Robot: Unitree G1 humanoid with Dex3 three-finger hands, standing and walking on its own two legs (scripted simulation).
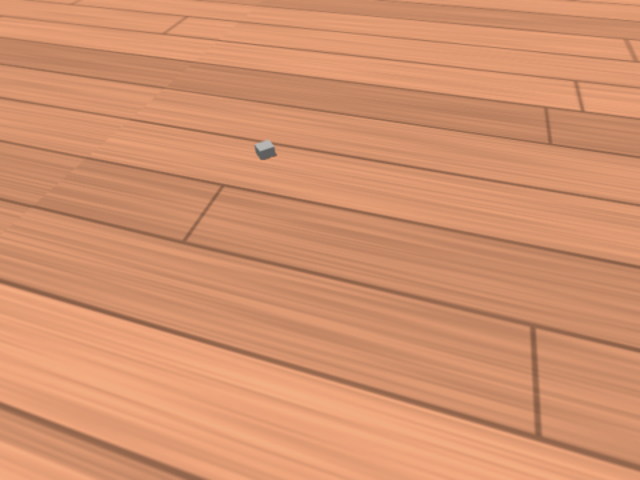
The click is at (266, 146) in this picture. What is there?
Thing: small box
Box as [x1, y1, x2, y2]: [254, 140, 274, 159]
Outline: 269,140 254,144 256,153 261,159 274,155 274,147
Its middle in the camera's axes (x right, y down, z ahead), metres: -0.29 -0.46 +2.05
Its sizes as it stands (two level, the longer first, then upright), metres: 0.083 0.070 0.055
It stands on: the floor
